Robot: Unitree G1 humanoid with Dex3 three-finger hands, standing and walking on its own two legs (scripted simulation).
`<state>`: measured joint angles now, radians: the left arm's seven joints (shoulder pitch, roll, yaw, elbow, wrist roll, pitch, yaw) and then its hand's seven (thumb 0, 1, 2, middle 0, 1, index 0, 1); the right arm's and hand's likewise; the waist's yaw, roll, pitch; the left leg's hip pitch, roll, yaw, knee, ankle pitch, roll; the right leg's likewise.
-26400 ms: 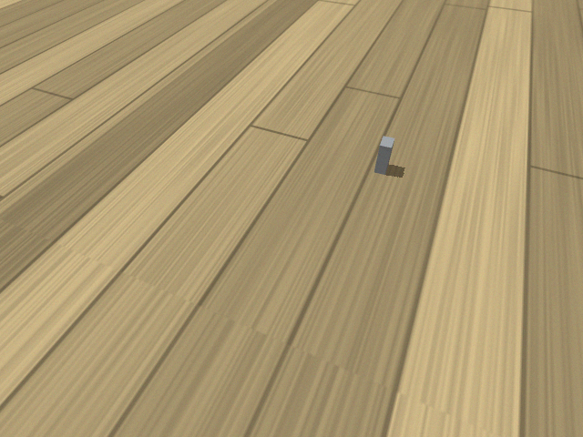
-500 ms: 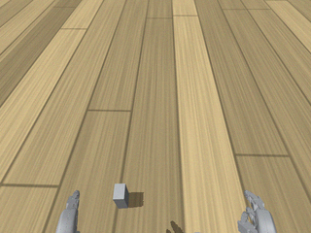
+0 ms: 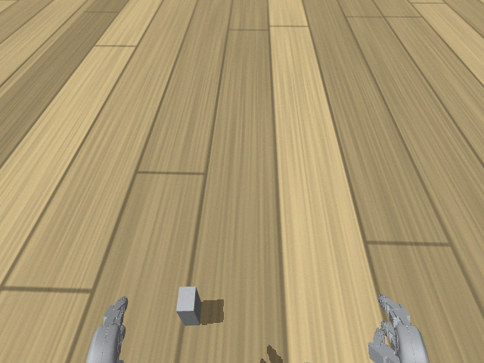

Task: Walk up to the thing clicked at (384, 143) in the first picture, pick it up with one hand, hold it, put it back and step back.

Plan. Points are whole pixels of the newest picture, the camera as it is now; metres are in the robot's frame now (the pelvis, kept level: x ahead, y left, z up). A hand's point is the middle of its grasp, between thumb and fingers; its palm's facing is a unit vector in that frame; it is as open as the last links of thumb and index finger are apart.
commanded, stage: stand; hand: left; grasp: from the side
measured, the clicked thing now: (189, 306) +0.42 +0.22 -0.63
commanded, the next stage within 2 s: none
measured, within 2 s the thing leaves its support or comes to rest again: neither
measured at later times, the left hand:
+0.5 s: hand out of the picture +0.09 +0.24 -0.11, palm faces -0.01 -0.94 -0.35, open 7.6 cm
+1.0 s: hand out of the picture +0.04 +0.25 -0.10, palm faces +0.01 -0.94 -0.34, open 7.4 cm
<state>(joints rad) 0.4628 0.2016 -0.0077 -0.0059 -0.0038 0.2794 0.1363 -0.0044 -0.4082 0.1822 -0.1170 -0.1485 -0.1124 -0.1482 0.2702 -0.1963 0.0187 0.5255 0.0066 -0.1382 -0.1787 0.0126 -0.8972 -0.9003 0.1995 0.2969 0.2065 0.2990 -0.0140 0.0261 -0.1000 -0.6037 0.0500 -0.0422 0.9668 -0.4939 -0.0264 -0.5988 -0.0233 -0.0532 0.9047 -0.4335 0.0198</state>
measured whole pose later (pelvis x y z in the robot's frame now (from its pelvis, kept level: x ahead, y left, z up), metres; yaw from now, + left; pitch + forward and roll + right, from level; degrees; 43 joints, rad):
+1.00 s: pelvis -0.01 +0.00 +0.06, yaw +1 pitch -4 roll +0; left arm 0.15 0.32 0.01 1.14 0.03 -0.01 0.01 0.01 0.90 0.90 -0.21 -0.30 -0.20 -0.30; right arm 0.16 -0.30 -0.02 1.12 -0.03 0.00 -0.01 0.01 -0.90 -0.90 0.20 0.30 0.21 0.30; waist 0.02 0.01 0.05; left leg -0.12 0.01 -0.02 0.39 -0.21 -0.02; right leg -0.14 -0.06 -0.05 0.40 -0.19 0.03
